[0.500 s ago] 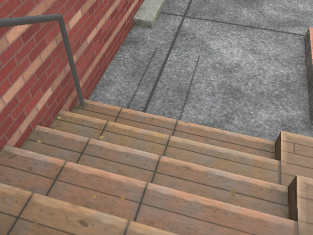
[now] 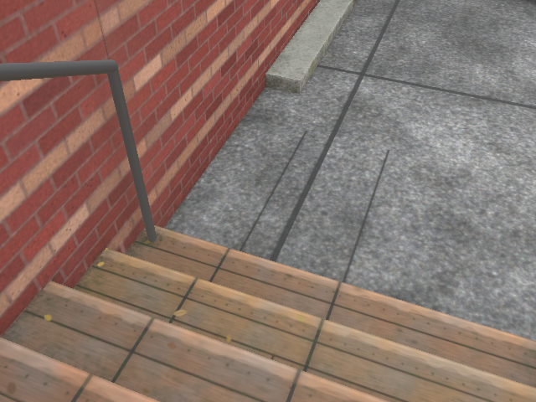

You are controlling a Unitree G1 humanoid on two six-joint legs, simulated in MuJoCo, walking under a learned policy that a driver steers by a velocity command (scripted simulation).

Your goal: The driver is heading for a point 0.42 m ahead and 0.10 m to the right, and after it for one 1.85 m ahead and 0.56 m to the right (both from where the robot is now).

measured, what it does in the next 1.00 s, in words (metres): goes down, turning right: left foot 0.15 m lower, then right foot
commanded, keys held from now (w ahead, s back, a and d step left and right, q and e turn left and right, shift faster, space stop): w+e+shift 0.04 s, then e+shift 0.54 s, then shift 0.10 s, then q+shift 0.32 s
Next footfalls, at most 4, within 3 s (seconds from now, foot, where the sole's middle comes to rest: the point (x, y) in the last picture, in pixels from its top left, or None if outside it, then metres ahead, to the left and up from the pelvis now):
0.32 left None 0.44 0.07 -0.91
0.72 right None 0.39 -0.14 -0.91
1.12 left None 0.43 0.08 -0.91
1.80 right None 0.32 -0.05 -0.91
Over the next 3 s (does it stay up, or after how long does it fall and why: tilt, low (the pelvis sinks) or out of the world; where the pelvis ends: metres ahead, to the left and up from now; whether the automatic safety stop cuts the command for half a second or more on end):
stays up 0.63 -0.22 -0.32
